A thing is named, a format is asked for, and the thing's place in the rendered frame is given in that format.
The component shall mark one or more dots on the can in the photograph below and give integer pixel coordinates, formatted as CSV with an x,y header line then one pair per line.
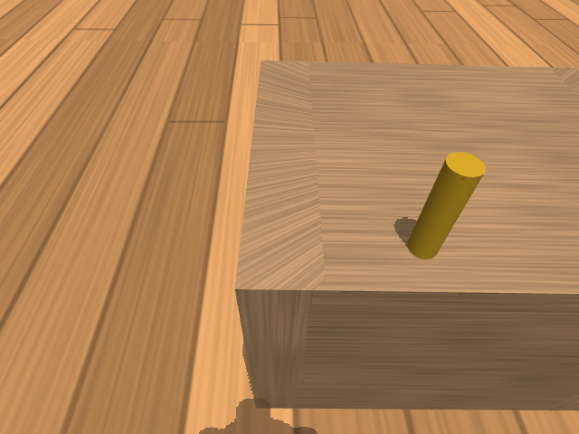
x,y
456,182

